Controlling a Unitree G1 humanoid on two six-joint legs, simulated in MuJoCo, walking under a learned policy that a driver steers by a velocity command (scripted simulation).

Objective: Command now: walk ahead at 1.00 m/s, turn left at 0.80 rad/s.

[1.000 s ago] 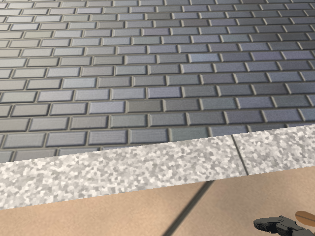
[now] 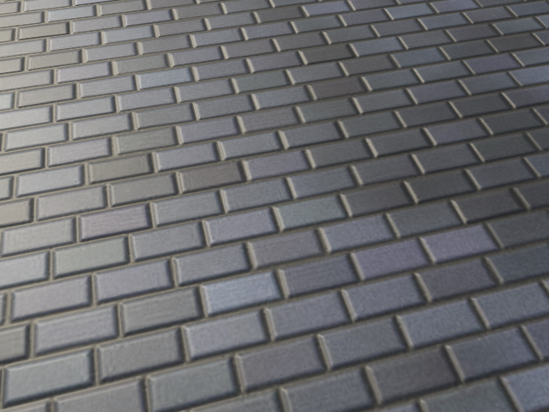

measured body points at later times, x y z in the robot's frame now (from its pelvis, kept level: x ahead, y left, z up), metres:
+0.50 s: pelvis +0.41 +0.02 -0.01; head +0.44 +0.05 +0.44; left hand +0.53 +0.34 -0.06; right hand +0.63 -0.21 -0.10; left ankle +0.25 +0.04 -0.66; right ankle +0.61 +0.00 -0.72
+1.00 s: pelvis +0.48 +0.06 +0.02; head +0.47 +0.07 +0.47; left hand +0.43 +0.34 -0.10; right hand +0.72 -0.06 -0.09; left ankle +0.42 +0.15 -0.71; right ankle +0.61 +0.00 -0.71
